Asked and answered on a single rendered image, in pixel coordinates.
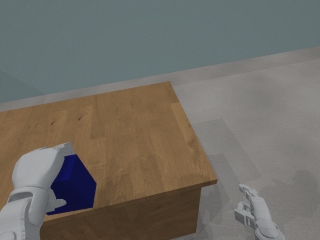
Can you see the right robot forearm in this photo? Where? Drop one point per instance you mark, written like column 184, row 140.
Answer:
column 265, row 229

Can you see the table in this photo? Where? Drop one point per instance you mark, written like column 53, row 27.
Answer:
column 139, row 147

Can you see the right robot hand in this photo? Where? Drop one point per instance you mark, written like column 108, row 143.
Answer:
column 247, row 213

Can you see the left robot hand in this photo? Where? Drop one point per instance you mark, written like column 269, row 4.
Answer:
column 39, row 168

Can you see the sponge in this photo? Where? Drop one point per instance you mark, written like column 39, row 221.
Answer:
column 75, row 185

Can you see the left robot forearm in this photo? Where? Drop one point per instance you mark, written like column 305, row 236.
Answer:
column 24, row 213

